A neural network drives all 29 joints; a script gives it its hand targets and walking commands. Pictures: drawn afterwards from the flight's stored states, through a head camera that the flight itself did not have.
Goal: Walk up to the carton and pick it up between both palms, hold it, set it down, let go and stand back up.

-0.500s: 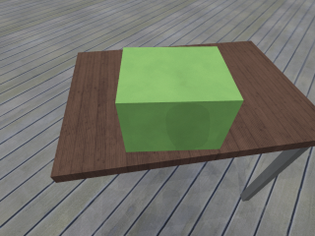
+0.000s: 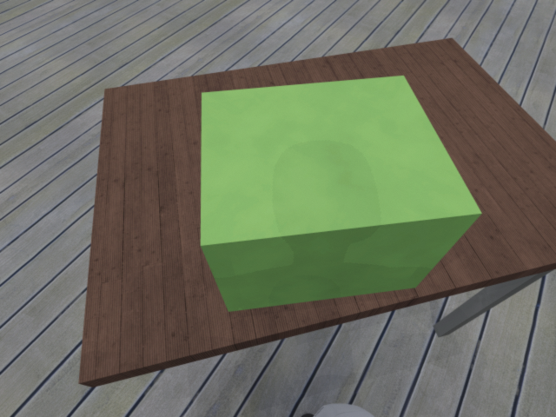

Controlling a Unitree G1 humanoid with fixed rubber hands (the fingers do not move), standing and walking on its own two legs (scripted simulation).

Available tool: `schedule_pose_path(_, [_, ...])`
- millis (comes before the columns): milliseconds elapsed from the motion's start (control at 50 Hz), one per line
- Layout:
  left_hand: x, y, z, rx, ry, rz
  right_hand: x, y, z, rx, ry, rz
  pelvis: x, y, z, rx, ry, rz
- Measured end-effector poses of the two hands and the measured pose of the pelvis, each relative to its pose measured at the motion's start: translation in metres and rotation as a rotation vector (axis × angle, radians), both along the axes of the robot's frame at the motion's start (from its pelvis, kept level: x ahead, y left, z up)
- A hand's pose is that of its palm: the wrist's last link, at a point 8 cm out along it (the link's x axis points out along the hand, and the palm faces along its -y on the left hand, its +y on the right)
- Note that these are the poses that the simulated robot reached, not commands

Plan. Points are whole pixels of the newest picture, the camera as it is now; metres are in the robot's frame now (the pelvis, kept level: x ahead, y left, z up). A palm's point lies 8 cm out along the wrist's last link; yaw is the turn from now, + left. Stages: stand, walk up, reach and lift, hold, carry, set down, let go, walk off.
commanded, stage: walk up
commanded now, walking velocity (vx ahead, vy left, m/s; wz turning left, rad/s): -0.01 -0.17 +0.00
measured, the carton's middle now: (314, 195) +0.39 -0.06 +0.07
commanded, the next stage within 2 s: none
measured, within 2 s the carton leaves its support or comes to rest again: neither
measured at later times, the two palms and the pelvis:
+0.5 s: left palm out of the picture +0.05 +0.23 -0.14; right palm out of the picture -0.02 -0.28 -0.10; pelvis -0.02 -0.03 +0.01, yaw +1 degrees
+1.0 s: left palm out of the picture -0.04 +0.07 -0.09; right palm out of the picture -0.09 -0.39 -0.15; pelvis -0.08 -0.15 +0.02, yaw +1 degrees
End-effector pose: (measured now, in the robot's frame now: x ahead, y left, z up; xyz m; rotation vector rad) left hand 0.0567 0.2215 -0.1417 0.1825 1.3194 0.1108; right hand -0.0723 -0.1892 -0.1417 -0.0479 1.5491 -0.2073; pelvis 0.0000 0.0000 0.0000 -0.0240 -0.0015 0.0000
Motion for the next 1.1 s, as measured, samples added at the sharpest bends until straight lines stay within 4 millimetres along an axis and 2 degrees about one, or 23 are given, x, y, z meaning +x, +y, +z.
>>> schedule_pose_path(60, [0.005, 0.005, 0.001, 0.019, -0.036, 0.032, 0.032, -0.025, 0.002, -0.048, -0.049, 0.041, 0.004, -0.005, 0.001, 0.009, -0.02, 0.01])
schedule_pose_path(160, [0.003, 0.005, -0.001, 0.025, -0.046, 0.049, 0.1, -0.057, 0.01, -0.135, -0.201, 0.114, 0.006, -0.007, 0.001, 0.001, -0.015, 0.024])
schedule_pose_path(220, [0.001, 0.006, -0.008, 0.009, -0.047, 0.045, 0.129, -0.061, 0.013, -0.167, -0.269, 0.135, 0.005, -0.005, -0.003, -0.012, -0.013, 0.032])
schedule_pose_path(280, [0.0, 0.008, -0.02, -0.012, -0.044, 0.045, 0.137, -0.056, 0.014, -0.184, -0.297, 0.145, 0.005, -0.004, -0.009, -0.01, -0.019, 0.038])
schedule_pose_path(340, [-0.003, 0.008, -0.019, -0.018, -0.02, 0.033, 0.126, -0.053, 0.02, -0.182, -0.29, 0.143, 0.001, -0.005, -0.004, -0.01, -0.026, 0.013])
schedule_pose_path(420, [-0.004, 0.01, -0.003, -0.017, -0.021, 0.027, 0.088, -0.062, 0.031, -0.184, -0.202, 0.118, -0.007, -0.013, 0.009, -0.047, -0.018, 0.022])
schedule_pose_path(480, [-0.004, 0.011, 0.003, -0.001, -0.047, 0.028, 0.06, -0.08, 0.038, -0.197, -0.141, 0.106, -0.017, -0.025, 0.013, -0.057, -0.008, 0.019])
schedule_pose_path(560, [-0.01, 0.004, 0.003, 0.023, -0.05, 0.019, 0.032, -0.115, 0.043, -0.228, -0.121, 0.08, -0.034, -0.046, 0.012, -0.051, -0.007, 0.002])
schedule_pose_path(660, [-0.022, -0.032, 0.008, 0.048, -0.048, -0.027, 0.004, -0.168, 0.028, -0.231, -0.134, 0.042, -0.056, -0.08, 0.002, -0.011, -0.009, -0.013])
schedule_pose_path(740, [-0.043, -0.075, 0.016, 0.088, -0.095, -0.023, -0.005, -0.202, -0.009, -0.16, -0.142, 0.037, -0.07, -0.11, -0.01, 0.013, -0.041, 0.018])
schedule_pose_path(780, [-0.064, -0.098, 0.027, 0.086, -0.1, -0.011, -0.006, -0.206, -0.016, -0.114, -0.133, 0.038, -0.071, -0.119, -0.004, 0.026, -0.051, 0.025])
schedule_pose_path(840, [-0.096, -0.126, 0.042, 0.075, -0.036, -0.01, 0.002, -0.203, -0.011, -0.045, -0.175, 0.005, -0.07, -0.131, 0.012, 0.07, -0.033, -0.016])
schedule_pose_path(880, [-0.105, -0.14, 0.046, 0.066, -0.009, -0.013, 0.002, -0.199, -0.006, -0.01, -0.195, 0.002, -0.072, -0.139, 0.019, 0.077, -0.027, -0.005])
schedule_pose_path(920, [-0.106, -0.149, 0.048, 0.064, -0.023, -0.004, -0.005, -0.196, -0.005, 0.014, -0.176, 0.014, -0.073, -0.146, 0.022, 0.072, -0.021, -0.004])
schedule_pose_path(1020, [-0.102, -0.153, 0.05, 0.086, -0.092, 0.027, -0.025, -0.198, -0.006, 0.028, -0.074, 0.06, -0.079, -0.152, 0.021, 0.064, -0.003, 0.009])
schedule_pose_path(1100, [-0.123, -0.136, 0.056, 0.129, -0.063, 0.065, -0.018, -0.207, -0.004, 0.005, -0.069, 0.096, -0.084, -0.145, 0.023, 0.084, 0.015, 0.013])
